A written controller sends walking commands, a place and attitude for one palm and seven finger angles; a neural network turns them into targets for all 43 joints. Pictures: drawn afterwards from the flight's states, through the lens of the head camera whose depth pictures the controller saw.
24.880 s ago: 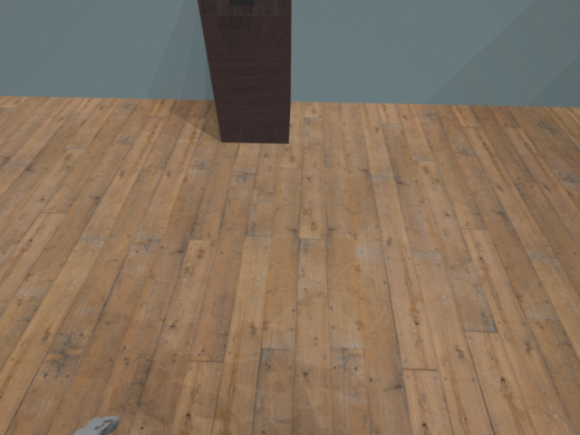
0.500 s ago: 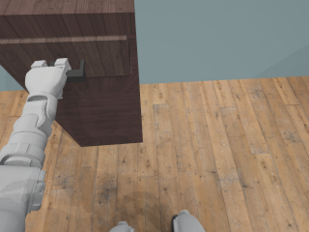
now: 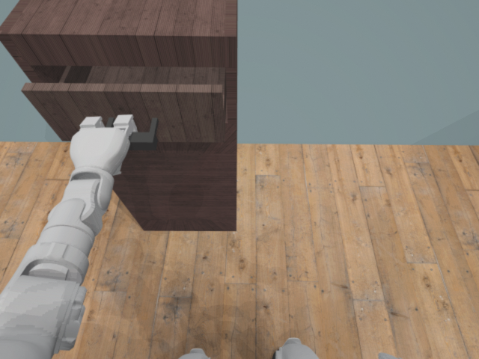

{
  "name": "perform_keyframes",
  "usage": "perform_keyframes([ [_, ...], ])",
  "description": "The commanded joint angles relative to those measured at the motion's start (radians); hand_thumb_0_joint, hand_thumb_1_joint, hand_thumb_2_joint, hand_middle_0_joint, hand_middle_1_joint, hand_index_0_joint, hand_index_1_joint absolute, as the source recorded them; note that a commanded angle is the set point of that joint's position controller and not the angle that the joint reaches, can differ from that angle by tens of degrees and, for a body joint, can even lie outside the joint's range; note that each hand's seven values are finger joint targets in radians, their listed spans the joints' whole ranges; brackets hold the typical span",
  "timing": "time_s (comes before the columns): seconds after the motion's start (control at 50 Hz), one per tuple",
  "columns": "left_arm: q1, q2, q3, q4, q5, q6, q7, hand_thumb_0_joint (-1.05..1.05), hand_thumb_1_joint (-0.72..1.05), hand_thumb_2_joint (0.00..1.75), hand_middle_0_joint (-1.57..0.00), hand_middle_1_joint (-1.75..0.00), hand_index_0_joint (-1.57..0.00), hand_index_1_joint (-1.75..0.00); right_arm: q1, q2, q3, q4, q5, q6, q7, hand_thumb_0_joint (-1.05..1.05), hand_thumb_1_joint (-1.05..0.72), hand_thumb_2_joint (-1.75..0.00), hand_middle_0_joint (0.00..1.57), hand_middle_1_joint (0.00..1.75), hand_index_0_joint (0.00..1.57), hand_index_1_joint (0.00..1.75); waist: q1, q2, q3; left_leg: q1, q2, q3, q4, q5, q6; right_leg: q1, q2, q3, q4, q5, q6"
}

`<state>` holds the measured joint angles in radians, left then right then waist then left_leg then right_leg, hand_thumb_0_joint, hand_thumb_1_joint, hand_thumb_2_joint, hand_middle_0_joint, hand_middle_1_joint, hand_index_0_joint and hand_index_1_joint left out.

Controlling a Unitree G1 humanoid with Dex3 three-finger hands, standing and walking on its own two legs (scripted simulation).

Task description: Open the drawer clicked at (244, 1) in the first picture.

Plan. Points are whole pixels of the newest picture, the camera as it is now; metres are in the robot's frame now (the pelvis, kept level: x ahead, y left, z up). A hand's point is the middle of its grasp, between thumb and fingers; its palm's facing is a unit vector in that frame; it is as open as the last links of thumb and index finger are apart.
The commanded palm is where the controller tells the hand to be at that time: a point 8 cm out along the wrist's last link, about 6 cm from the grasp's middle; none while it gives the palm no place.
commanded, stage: pull the drawer open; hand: left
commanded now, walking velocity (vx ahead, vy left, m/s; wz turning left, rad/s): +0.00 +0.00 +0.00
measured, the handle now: (130, 132) +0.51 +0.22 +0.03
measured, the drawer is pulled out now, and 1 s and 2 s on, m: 0.06 0.17 0.30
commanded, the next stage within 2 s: none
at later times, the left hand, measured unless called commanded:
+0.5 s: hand (112, 165) +0.44 +0.24 +0.01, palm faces -0.06 +0.00 -1.00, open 6.1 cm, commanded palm +0.40 +0.24 +0.06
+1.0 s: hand (100, 221) +0.33 +0.24 +0.01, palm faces +0.01 -0.05 -1.00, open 6.0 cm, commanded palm +0.28 +0.23 +0.06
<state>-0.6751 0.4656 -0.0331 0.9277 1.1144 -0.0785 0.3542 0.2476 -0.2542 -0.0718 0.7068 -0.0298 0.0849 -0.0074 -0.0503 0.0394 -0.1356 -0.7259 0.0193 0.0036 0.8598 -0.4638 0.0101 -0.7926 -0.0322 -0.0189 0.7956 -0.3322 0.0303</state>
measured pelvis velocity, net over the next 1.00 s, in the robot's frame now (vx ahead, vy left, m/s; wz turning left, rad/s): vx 0.01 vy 0.00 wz -0.01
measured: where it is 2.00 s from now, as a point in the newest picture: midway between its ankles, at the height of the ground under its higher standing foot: outside the picture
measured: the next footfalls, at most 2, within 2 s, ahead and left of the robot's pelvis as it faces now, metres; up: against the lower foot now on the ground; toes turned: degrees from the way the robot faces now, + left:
none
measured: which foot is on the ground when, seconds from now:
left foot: down 0.00-1.00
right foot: down 0.00-1.00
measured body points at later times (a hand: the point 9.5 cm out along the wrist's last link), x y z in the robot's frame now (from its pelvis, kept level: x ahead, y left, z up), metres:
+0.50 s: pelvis -0.02 +0.00 +0.00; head +0.08 -0.01 +0.43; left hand +0.44 +0.24 +0.07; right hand -0.02 -0.29 -0.14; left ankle -0.04 +0.11 -0.70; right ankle +0.02 -0.14 -0.70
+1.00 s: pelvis +0.01 +0.00 +0.01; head +0.07 -0.01 +0.46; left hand +0.33 +0.24 +0.06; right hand +0.17 -0.25 -0.10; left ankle -0.04 +0.11 -0.70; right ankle +0.02 -0.14 -0.70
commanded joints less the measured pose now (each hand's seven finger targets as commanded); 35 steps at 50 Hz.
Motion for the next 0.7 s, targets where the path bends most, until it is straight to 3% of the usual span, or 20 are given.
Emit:
perform_keyframes([
  [0.0, -0.410, 0.240, 0.070, -0.148, -0.003, -0.013, 0.022, 0.00, 0.90, 0.90, -0.40, -1.35, -0.40, -1.35, 0.161, -0.159, -0.046, -0.045, -0.005, -0.014, -0.021, 0.00, -0.90, -0.90, 0.20, 0.30, 0.20, 0.30, -0.042, 0.018, -0.415, 0.196, -0.035, 0.007, -0.069, 0.518, 0.011, 0.259, 0.069, -0.022, -0.032, 0.365, -0.060],
  [0.04, -0.390, 0.210, 0.041, -0.115, -0.003, -0.015, 0.013, 0.00, 0.90, 0.90, -0.40, -1.35, -0.40, -1.35, 0.159, -0.154, -0.044, -0.052, 0.000, -0.019, -0.025, 0.00, -0.90, -0.90, 0.20, 0.30, 0.20, 0.30, -0.049, 0.001, -0.372, 0.171, -0.037, 0.014, -0.077, 0.449, 0.016, 0.243, 0.069, -0.020, -0.045, 0.327, -0.058],
  [0.1, -0.429, 0.262, 0.074, -0.130, 0.002, -0.033, 0.013, 0.00, 0.90, 0.90, -0.40, -1.35, -0.40, -1.35, 0.163, -0.160, -0.043, -0.051, -0.002, -0.026, -0.030, 0.00, -0.90, -0.90, 0.20, 0.30, 0.20, 0.30, -0.040, 0.013, -0.411, 0.159, -0.040, 0.011, -0.076, 0.431, 0.018, 0.257, 0.067, -0.013, -0.034, 0.319, -0.061],
  [0.12, -0.425, 0.244, 0.054, -0.123, 0.005, -0.035, 0.012, 0.00, 0.90, 0.90, -0.40, -1.35, -0.40, -1.35, 0.168, -0.156, -0.043, -0.053, 0.000, -0.029, -0.029, 0.00, -0.90, -0.90, 0.20, 0.30, 0.20, 0.30, -0.045, 0.044, -0.402, 0.166, -0.039, 0.011, -0.076, 0.421, 0.015, 0.235, 0.068, -0.015, -0.036, 0.302, -0.061],
  [0.14, -0.420, 0.221, 0.040, -0.113, 0.007, -0.037, 0.012, 0.00, 0.90, 0.90, -0.40, -1.35, -0.40, -1.35, 0.169, -0.154, -0.045, -0.048, 0.001, -0.032, -0.030, 0.00, -0.90, -0.90, 0.20, 0.30, 0.20, 0.30, -0.049, 0.033, -0.383, 0.163, -0.037, 0.010, -0.075, 0.407, 0.015, 0.214, 0.070, -0.019, -0.038, 0.281, -0.062],
  [0.22, -0.438, 0.248, 0.059, -0.104, 0.004, -0.045, 0.019, 0.00, 0.90, 0.90, -0.40, -1.35, -0.40, -1.35, 0.186, -0.161, -0.047, -0.034, -0.003, -0.042, -0.031, 0.00, -0.90, -0.90, 0.20, 0.30, 0.20, 0.30, -0.053, 0.020, -0.410, 0.142, -0.037, 0.011, -0.068, 0.386, 0.019, 0.221, 0.069, -0.011, -0.034, 0.279, -0.059],
  [0.26, -0.436, 0.245, 0.053, -0.088, 0.000, -0.042, 0.018, 0.00, 0.90, 0.90, -0.40, -1.35, -0.40, -1.35, 0.189, -0.163, -0.046, -0.030, -0.001, -0.045, -0.033, 0.00, -0.90, -0.90, 0.20, 0.30, 0.20, 0.30, -0.056, 0.008, -0.388, 0.123, -0.038, 0.016, -0.075, 0.354, 0.021, 0.220, 0.068, -0.011, -0.042, 0.260, -0.058],
  [0.3, -0.443, 0.301, 0.090, -0.083, -0.006, -0.041, 0.014, 0.00, 0.90, 0.90, -0.40, -1.35, -0.40, -1.35, 0.189, -0.175, -0.044, -0.025, 0.000, -0.042, -0.033, 0.00, -0.90, -0.90, 0.20, 0.30, 0.20, 0.30, -0.049, 0.003, -0.398, 0.106, -0.039, 0.014, -0.077, 0.331, 0.022, 0.231, 0.069, -0.004, -0.041, 0.245, -0.059],
  [0.36, -0.443, 0.299, 0.079, -0.068, -0.006, -0.043, 0.009, 0.00, 0.90, 0.90, -0.40, -1.35, -0.40, -1.35, 0.195, -0.172, -0.041, -0.022, 0.003, -0.047, -0.036, 0.00, -0.90, -0.90, 0.20, 0.30, 0.20, 0.30, -0.052, -0.003, -0.376, 0.089, -0.039, 0.018, -0.084, 0.301, 0.025, 0.229, 0.066, -0.003, -0.049, 0.225, -0.056],
  [0.4, -0.352, 0.323, 0.118, -0.078, -0.015, -0.048, 0.000, 0.00, 0.90, 0.90, -0.40, -1.35, -0.40, -1.35, 0.189, -0.176, -0.043, -0.031, 0.002, -0.044, -0.033, 0.00, -0.90, -0.90, 0.20, 0.30, 0.20, 0.30, -0.016, 0.002, -0.424, 0.107, -0.040, 0.022, -0.091, 0.334, 0.023, 0.271, 0.068, -0.001, -0.042, 0.253, -0.061],
  [0.46, -0.222, 0.273, 0.100, -0.120, -0.034, -0.060, -0.014, 0.00, 0.90, 0.90, -0.40, -1.35, -0.40, -1.35, 0.168, -0.164, -0.044, -0.057, 0.008, -0.043, -0.032, 0.00, -0.90, -0.90, 0.20, 0.30, 0.20, 0.30, 0.009, -0.002, -0.409, 0.114, -0.038, 0.035, -0.105, 0.356, 0.021, 0.308, 0.069, -0.003, -0.050, 0.281, -0.061],
  [0.5, -0.145, 0.291, 0.134, -0.164, -0.048, -0.067, -0.017, 0.00, 0.90, 0.90, -0.40, -1.35, -0.40, -1.35, 0.151, -0.168, -0.044, -0.072, 0.011, -0.038, -0.030, 0.00, -0.90, -0.90, 0.20, 0.30, 0.20, 0.30, 0.030, -0.004, -0.420, 0.126, -0.036, 0.035, -0.115, 0.376, 0.020, 0.336, 0.071, -0.001, -0.050, 0.295, -0.065],
  [0.52, -0.098, 0.249, 0.103, -0.167, -0.048, -0.065, -0.016, 0.00, 0.90, 0.90, -0.40, -1.35, -0.40, -1.35, 0.140, -0.161, -0.043, -0.081, 0.013, -0.042, -0.031, 0.00, -0.90, -0.90, 0.20, 0.30, 0.20, 0.30, 0.026, -0.012, -0.377, 0.122, -0.034, 0.038, -0.124, 0.369, 0.021, 0.328, 0.071, -0.006, -0.059, 0.289, -0.063],
  [0.54, -0.073, 0.228, 0.098, -0.216, -0.054, -0.068, -0.013, 0.00, 0.90, 0.90, -0.40, -1.35, -0.40, -1.35, 0.135, -0.159, -0.049, -0.090, 0.019, -0.044, -0.029, 0.00, -0.90, -0.90, 0.20, 0.30, 0.20, 0.30, 0.027, -0.017, -0.379, 0.141, -0.031, 0.038, -0.128, 0.379, 0.020, 0.328, 0.073, -0.006, -0.066, 0.292, -0.063],
  [0.62, 0.079, 0.225, 0.124, -0.310, -0.061, -0.046, 0.011, 0.00, 0.90, 0.90, -0.40, -1.35, -0.40, -1.35, 0.095, -0.162, -0.048, -0.108, 0.024, -0.048, -0.028, 0.00, -0.90, -0.90, 0.20, 0.30, 0.20, 0.30, 0.048, -0.028, -0.341, 0.168, -0.026, 0.037, -0.150, 0.426, 0.019, 0.349, 0.075, -0.014, -0.076, 0.312, -0.065],
  [0.66, 0.124, 0.160, 0.084, -0.400, -0.060, -0.030, 0.027, 0.00, 0.90, 0.90, -0.40, -1.35, -0.40, -1.35, 0.076, -0.154, -0.050, -0.125, 0.027, -0.055, -0.025, 0.00, -0.90, -0.90, 0.20, 0.30, 0.20, 0.30, 0.041, -0.015, -0.345, 0.218, -0.018, 0.031, -0.153, 0.490, 0.016, 0.343, 0.076, -0.023, -0.081, 0.324, -0.064],
  [0.68, 0.164, 0.170, 0.100, -0.434, -0.062, -0.018, 0.034, 0.00, 0.90, 0.90, -0.40, -1.35, -0.40, -1.35, 0.069, -0.155, -0.051, -0.125, 0.026, -0.054, -0.023, 0.00, -0.90, -0.90, 0.20, 0.30, 0.20, 0.30, 0.049, -0.006, -0.347, 0.235, -0.016, 0.028, -0.153, 0.526, 0.013, 0.350, 0.077, -0.023, -0.080, 0.340, -0.064],
])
